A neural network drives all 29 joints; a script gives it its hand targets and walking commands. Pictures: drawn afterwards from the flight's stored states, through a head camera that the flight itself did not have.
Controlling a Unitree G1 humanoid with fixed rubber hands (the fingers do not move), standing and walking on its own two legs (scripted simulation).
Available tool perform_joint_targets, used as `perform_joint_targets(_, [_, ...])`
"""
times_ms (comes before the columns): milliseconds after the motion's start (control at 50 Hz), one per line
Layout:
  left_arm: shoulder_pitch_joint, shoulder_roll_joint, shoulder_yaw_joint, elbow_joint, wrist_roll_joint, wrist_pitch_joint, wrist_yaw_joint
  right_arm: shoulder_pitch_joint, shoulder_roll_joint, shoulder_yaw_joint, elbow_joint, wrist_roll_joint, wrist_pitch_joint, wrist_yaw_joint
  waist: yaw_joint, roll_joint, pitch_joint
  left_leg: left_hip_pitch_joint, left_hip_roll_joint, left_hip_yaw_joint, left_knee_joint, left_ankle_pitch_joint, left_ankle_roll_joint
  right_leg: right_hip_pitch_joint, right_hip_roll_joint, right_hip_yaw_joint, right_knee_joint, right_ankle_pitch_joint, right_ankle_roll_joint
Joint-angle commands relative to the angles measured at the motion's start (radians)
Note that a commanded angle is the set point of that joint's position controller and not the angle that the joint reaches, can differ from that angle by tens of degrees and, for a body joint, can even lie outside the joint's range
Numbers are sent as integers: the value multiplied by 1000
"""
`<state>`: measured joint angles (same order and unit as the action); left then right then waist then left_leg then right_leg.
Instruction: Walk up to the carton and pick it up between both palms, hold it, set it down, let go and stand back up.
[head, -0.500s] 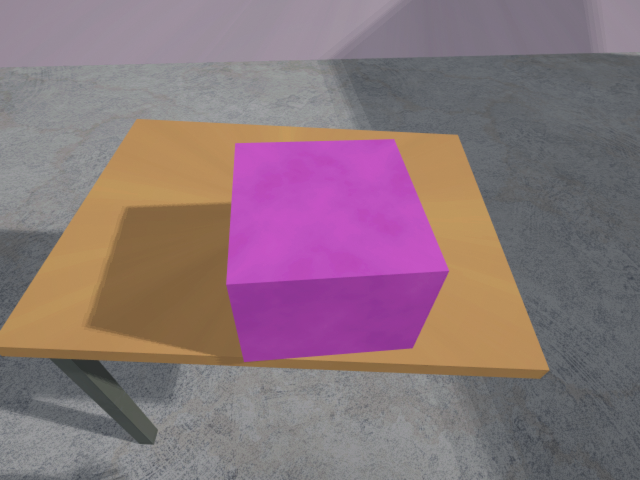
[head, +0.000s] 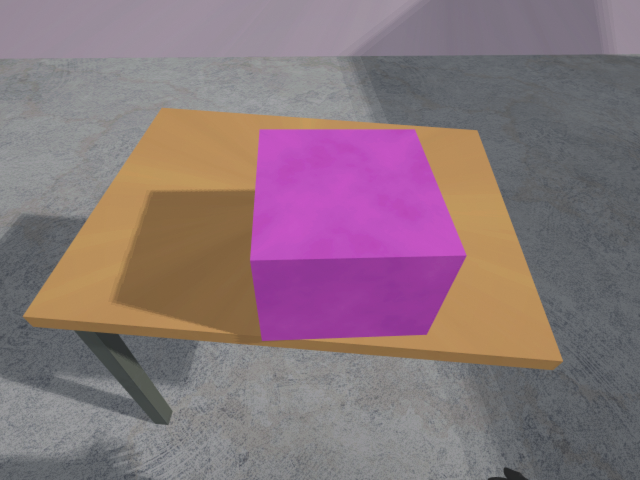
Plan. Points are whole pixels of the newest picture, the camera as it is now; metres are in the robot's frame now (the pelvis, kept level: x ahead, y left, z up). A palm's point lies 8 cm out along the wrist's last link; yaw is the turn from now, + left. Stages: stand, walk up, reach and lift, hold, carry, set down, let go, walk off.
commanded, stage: walk up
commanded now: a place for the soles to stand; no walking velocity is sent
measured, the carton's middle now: (341, 230) +0.52 -0.02 -0.01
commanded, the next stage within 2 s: reach and lift in 0.90 s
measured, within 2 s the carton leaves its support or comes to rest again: neither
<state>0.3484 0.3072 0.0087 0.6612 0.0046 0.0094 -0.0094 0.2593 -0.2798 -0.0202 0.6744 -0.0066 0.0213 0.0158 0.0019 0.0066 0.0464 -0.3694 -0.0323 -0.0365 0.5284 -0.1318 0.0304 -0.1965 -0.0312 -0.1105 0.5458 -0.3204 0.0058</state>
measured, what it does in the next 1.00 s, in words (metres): stands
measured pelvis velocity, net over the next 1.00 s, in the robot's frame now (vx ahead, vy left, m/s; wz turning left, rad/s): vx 0.01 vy -0.01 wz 0.01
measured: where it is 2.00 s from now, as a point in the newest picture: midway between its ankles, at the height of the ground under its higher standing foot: outside the picture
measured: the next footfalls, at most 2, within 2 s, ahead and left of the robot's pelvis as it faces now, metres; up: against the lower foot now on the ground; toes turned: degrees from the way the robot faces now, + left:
none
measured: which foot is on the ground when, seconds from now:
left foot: down 0.00-1.00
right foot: down 0.00-1.00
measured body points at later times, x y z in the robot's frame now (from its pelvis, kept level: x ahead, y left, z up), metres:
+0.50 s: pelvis +0.01 -0.01 +0.00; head +0.02 +0.00 +0.45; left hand +0.09 +0.27 -0.11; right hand +0.14 -0.27 -0.10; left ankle +0.09 +0.10 -0.73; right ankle -0.02 -0.12 -0.73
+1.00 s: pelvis +0.01 -0.01 -0.01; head +0.03 +0.01 +0.44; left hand +0.11 +0.28 -0.12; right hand +0.18 -0.27 -0.11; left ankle +0.09 +0.10 -0.73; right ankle -0.02 -0.12 -0.73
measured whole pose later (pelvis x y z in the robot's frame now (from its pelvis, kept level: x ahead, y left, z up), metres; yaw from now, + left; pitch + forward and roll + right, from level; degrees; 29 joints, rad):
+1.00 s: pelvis +0.01 -0.01 -0.01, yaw +0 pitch -3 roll +0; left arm 0.28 0.34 0.02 0.58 0.00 0.17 0.03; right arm 0.10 -0.24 -0.09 0.86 -0.06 -0.14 0.03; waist 0.03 -0.03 0.09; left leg -0.38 -0.04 -0.04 0.64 -0.21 0.01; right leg -0.21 -0.04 -0.10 0.66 -0.41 -0.01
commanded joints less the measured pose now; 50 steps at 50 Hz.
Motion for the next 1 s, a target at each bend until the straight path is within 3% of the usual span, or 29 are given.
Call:
perform_joint_targets(0, [14, 135, 46, -72, 1, -21, 5, -9, -141, -46, -85, -1, -20, -5, -5, 14, -13, 36, 92, -172, -114, -202, 13, -85, -96, 125, -133, -130, -55])
perform_joint_targets(140, [30, 136, 48, -67, 2, -19, 7, 3, -138, -49, -89, -2, -21, -7, -2, 24, -12, 26, 88, -189, -110, -188, 13, -76, -96, 117, -120, -119, -57])
perform_joint_targets(480, [14, 147, 49, -84, 1, -9, 13, -1, -142, -48, -106, -4, -17, -7, 0, 13, -37, 46, 70, -194, -38, 12, 22, -44, -115, 90, -81, -15, -61])
perform_joint_targets(620, [12, 149, 50, -91, 1, -5, 14, -11, -145, -49, -112, -3, -13, -6, 1, 20, -46, 44, 66, -209, -33, 36, 27, -27, -112, 77, -66, -11, -59])
perform_joint_targets(800, [-12, 163, 56, -104, 4, 0, 15, -20, -144, -52, -118, -4, -13, -3, -4, -11, -36, 58, 38, -187, 18, 58, 19, -54, -146, 76, -86, -19, -75])
perform_joint_targets(880, [-8, 158, 56, -105, 2, 5, 15, -21, -153, -55, -119, -3, -13, -3, -1, 15, -31, 43, 47, -222, -10, 40, 28, -45, -126, 56, -58, -47, -70])
perform_joint_targets(900, [-388, 173, 58, -228, -17, 106, 35, -356, -8, -115, 89, -99, -190, -1, -57, -26, -47, 173, 59, 46, 32, -175, -59, -336, -25, 35, -59, -208, -72])
perform_joint_targets(920, [-344, 145, 37, -261, -7, 150, 51, -283, -39, -119, 151, -84, -250, 15, -52, -57, 15, 281, 51, 27, 57, -212, -49, -402, -46, 43, -79, -231, -82])
perform_joint_targets(940, [-329, 140, 39, -278, -5, 177, 52, -288, -51, -108, 166, -68, -267, 19, -44, -72, -10, 314, 58, 13, 66, -183, -41, -397, -43, 36, -71, -201, -67])
perform_joint_targets(980, [-277, 140, 51, -313, -5, 206, 54, -259, -80, -84, 180, -38, -285, 25, -19, -68, -37, 374, 45, 0, 64, -135, -46, -375, -42, 42, -100, -211, -70])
